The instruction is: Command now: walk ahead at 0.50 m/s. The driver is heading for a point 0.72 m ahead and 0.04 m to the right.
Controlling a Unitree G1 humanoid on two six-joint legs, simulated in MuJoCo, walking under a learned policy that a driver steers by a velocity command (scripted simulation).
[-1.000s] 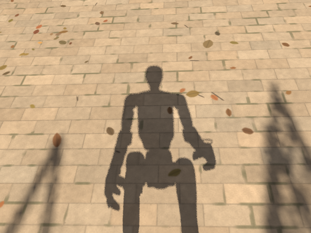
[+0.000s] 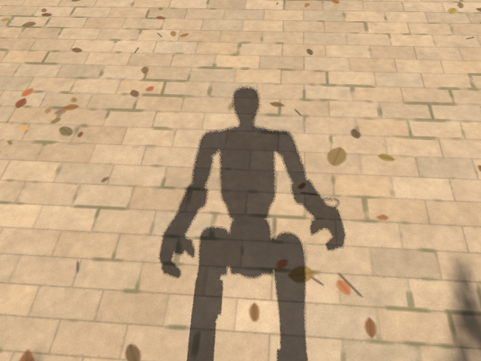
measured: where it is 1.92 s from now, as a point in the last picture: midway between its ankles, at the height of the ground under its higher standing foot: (259, 305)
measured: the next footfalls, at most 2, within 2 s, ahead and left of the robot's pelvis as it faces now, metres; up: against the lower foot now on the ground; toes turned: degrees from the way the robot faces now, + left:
left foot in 0.32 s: +0.34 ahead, +0.15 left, +0.00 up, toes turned +1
right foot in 0.86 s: +0.62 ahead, -0.09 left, +0.00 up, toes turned -2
